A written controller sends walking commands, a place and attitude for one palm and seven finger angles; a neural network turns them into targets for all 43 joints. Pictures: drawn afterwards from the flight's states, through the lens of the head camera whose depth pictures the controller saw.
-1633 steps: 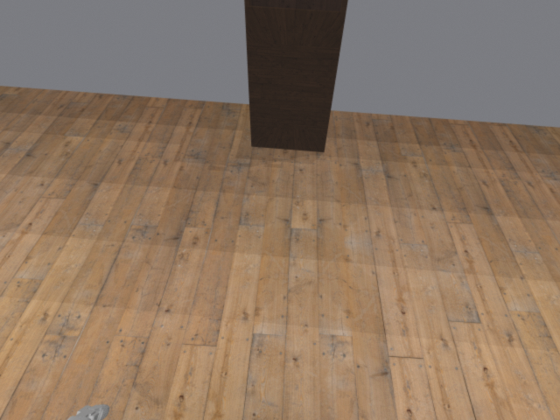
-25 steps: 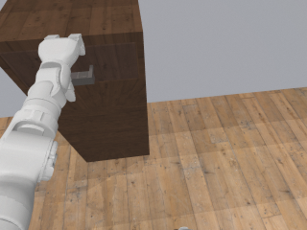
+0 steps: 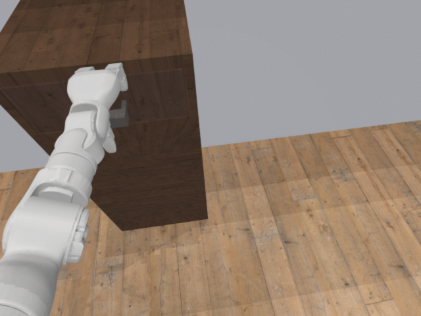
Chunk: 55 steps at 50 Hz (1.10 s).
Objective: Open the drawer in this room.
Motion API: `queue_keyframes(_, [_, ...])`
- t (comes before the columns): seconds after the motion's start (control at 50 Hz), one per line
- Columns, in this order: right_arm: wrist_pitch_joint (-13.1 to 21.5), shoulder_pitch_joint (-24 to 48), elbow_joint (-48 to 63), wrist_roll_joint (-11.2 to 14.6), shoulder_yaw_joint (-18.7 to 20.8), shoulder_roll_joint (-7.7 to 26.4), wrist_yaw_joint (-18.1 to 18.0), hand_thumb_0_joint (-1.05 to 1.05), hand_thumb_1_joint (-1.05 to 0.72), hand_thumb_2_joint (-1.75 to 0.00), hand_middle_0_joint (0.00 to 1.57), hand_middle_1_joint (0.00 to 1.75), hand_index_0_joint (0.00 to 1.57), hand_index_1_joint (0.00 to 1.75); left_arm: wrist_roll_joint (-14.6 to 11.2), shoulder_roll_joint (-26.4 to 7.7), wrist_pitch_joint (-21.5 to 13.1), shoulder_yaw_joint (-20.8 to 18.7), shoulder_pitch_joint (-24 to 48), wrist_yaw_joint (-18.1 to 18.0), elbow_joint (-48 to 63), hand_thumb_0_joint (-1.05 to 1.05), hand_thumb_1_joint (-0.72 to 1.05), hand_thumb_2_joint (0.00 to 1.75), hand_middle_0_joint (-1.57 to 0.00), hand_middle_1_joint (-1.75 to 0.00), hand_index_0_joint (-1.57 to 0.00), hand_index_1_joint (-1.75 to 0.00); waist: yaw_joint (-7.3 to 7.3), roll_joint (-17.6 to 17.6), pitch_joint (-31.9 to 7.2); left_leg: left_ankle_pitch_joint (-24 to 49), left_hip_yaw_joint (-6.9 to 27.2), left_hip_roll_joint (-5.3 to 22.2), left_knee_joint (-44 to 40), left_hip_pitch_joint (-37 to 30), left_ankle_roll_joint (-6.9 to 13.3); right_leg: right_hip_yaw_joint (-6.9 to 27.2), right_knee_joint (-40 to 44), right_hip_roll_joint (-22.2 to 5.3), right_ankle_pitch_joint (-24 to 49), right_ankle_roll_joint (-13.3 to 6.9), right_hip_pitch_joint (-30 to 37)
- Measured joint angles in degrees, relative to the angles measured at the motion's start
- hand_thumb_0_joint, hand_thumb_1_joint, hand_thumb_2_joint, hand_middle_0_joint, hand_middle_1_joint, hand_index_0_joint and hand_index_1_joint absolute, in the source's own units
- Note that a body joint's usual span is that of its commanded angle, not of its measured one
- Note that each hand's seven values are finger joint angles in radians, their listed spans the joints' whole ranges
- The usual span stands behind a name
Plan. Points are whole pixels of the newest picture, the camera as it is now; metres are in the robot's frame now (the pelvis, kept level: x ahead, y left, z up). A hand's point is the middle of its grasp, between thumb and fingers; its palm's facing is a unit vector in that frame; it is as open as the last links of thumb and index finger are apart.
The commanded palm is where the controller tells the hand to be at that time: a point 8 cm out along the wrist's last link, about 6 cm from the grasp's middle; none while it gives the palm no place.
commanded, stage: re-aim the fingers above the handle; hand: left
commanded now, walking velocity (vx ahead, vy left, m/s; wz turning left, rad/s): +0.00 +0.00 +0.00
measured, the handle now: (103, 113) +0.54 +0.22 +0.05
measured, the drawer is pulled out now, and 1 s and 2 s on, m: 0.00 0.00 0.00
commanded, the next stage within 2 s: lower the fingers behind the handle in 0.48 s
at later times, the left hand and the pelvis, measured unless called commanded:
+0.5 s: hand (101, 110) +0.49 +0.19 +0.11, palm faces +0.00 +0.00 -1.00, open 13.8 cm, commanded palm +0.47 +0.20 +0.18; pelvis +0.01 -0.01 +0.00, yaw +1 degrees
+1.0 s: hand (100, 117) +0.49 +0.20 +0.09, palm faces +0.02 -0.01 -1.00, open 13.8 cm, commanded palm +0.47 +0.20 +0.15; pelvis +0.01 -0.01 +0.00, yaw +0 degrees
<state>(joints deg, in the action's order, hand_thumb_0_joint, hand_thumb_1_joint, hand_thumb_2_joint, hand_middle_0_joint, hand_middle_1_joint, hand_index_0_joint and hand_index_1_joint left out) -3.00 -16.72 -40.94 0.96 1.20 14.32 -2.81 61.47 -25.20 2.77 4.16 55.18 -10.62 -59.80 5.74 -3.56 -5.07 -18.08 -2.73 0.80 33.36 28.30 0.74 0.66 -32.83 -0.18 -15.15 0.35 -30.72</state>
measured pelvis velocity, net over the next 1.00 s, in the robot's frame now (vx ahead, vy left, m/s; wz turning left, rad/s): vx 0.01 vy -0.01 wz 0.01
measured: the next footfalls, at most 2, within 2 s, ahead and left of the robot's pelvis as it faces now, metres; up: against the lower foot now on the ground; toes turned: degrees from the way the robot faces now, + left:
none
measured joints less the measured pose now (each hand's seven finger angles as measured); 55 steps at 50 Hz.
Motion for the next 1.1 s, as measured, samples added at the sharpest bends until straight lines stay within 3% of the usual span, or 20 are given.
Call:
queue_keyframes(0.16, [-0.43,-0.21,-0.06,0.08,0.62,0.77,0.05,0.01,-0.91,-0.9,0.2,0.3,0.2,0.3,-0.77,-1.13,-0.03,-0.11,-2.18,0.85,3.42,0.0,-0.49,0.3,-0.36,-1.21,-0.36,-1.23,-1.03,-0.04,0.05,-0.05,0.34,0.35,-0.97,-1.7,-0.49,-0.35,0.6,0.35,-0.34,-0.48,1.61])
queue_keyframes(0.34, [-1.52,-0.31,-0.56,0.55,1.38,1.55,0.33,0.01,-0.91,-0.9,0.2,0.3,0.2,0.3,-2.79,-0.96,0.85,2.58,-4.76,3.92,7.77,0.0,-0.49,0.3,-0.33,-1.21,-0.33,-1.21,-2.39,-0.08,-0.18,-0.13,1.18,0.49,-1.96,-3.95,-0.89,-1.2,1.49,0.48,-0.77,-0.88,4.1])
queue_keyframes(0.52, [-1.08,1.89,0.09,0.35,0.98,1.1,0.1,0.01,-0.91,-0.9,0.2,0.3,0.2,0.3,-1.92,-0.59,-0.97,2.26,-4.29,3.29,6.97,0.0,-0.49,0.3,-0.32,-1.2,-0.32,-1.2,-2.18,0.24,0.28,-0.3,1.37,0.42,-1.44,-3.53,-1.02,-1.38,0.66,0.4,-1.18,-1.02,3.6])
queue_keyframes(0.64, [-1.27,1.55,0.27,0.21,0.94,0.63,0.62,0.01,-0.91,-0.9,0.2,0.3,0.2,0.3,-1.66,-0.79,0.19,1.56,-3.82,2.22,6.64,0.0,-0.49,0.3,-0.32,-1.2,-0.32,-1.2,-2.38,-0.07,-0.26,-0.49,1.09,0.46,-1.29,-3.15,-0.98,-1.09,0.44,0.45,-1.28,-0.95,3.08])
queue_keyframes(0.72, [-1.78,1.13,0.05,0.38,0.68,0.48,0.73,0.01,-0.91,-0.9,0.2,0.3,0.2,0.3,-1.79,-0.67,1.3,2.23,-3.4,3.35,5.23,0.0,-0.49,0.3,-0.32,-1.2,-0.31,-1.2,-2.36,-0.05,-0.33,-0.53,1.07,0.39,-1.24,-3.01,-0.9,-1.07,0.38,0.39,-1.34,-0.89,2.94])
queue_keyframes(0.78, [-1.88,0.56,0.16,0.22,0.89,0.41,0.61,0.01,-0.91,-0.9,0.2,0.3,0.2,0.3,-1.91,-0.46,0.19,2.09,-4.34,4.05,5.89,0.0,-0.49,0.3,-0.32,-1.2,-0.31,-1.2,-2.3,-0.06,-0.31,-0.66,1.02,0.39,-0.98,-2.76,-0.82,-1.02,0.27,0.38,-1.37,-0.83,2.74])
queue_keyframes(0.92, [-1.23,-0.24,-0.03,-0.26,1.26,0.4,0.53,0.01,-0.91,-0.9,0.2,0.3,0.2,0.3,-0.63,-0.73,-2.99,-0.03,-5.62,1.3,5.8,0.0,-0.49,0.3,-0.32,-1.2,-0.32,-1.2,-1.66,0.51,-0.11,-1.16,0.74,0.44,0.47,-0.91,-0.69,-0.72,-0.9,0.43,-1.6,-0.71,0.89])
queue_keyframes(1.02, [-0.96,-1.02,-0.7,-0.43,1.82,0.53,1.13,0.01,-0.91,-0.9,0.2,0.3,0.2,0.3,-0.19,-0.97,-1.71,-0.47,-5.69,-1.35,4.89,0.0,-0.49,0.3,-0.32,-1.2,-0.32,-1.2,-1.51,0.59,-0.43,-1.44,0.62,0.49,1.29,0.28,-0.57,-0.59,-1.33,0.47,-1.6,-0.57,-0.17])
queue_keyframes(1.1, [-1.1,-1.61,-1.08,-0.4,2.19,0.58,1.41,0.01,-0.91,-0.9,0.2,0.3,0.2,0.3,-0.55,-0.75,-0.29,0.32,-6.1,-1.29,4.81,0.0,-0.49,0.3,-0.32,-1.2,-0.32,-1.2,-1.5,0.48,-0.72,-1.48,0.62,0.46,1.45,0.5,-0.43,-0.58,-1.19,0.44,-1.49,-0.45,-0.24])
